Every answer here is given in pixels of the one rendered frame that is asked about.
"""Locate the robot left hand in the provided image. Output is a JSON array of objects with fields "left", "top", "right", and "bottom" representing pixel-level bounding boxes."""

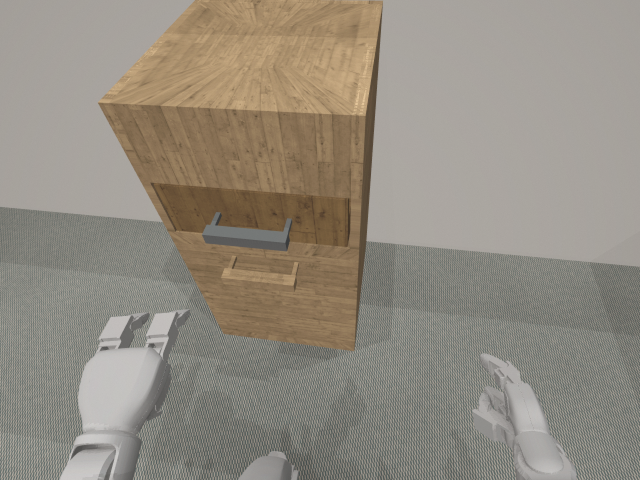
[{"left": 78, "top": 309, "right": 190, "bottom": 435}]

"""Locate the drawer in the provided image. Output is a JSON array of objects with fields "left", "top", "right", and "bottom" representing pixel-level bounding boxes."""
[{"left": 154, "top": 183, "right": 351, "bottom": 247}]

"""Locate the handle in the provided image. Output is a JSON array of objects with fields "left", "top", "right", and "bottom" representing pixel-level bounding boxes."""
[
  {"left": 202, "top": 212, "right": 292, "bottom": 251},
  {"left": 221, "top": 268, "right": 297, "bottom": 292}
]

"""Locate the robot left thigh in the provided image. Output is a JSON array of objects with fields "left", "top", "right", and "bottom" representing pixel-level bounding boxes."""
[{"left": 238, "top": 456, "right": 299, "bottom": 480}]

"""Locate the left robot forearm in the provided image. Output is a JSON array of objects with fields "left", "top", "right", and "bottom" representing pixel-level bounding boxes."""
[{"left": 59, "top": 430, "right": 142, "bottom": 480}]

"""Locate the cabinet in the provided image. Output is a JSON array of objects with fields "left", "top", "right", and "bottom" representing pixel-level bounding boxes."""
[{"left": 98, "top": 0, "right": 383, "bottom": 351}]

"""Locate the robot right hand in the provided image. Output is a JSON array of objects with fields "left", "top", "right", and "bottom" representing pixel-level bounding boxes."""
[{"left": 472, "top": 353, "right": 551, "bottom": 448}]

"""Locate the right robot forearm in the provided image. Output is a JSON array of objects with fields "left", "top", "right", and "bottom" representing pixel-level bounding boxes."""
[{"left": 512, "top": 431, "right": 577, "bottom": 480}]

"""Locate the left robot shin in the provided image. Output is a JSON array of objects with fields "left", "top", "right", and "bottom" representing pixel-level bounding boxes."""
[{"left": 268, "top": 451, "right": 287, "bottom": 460}]

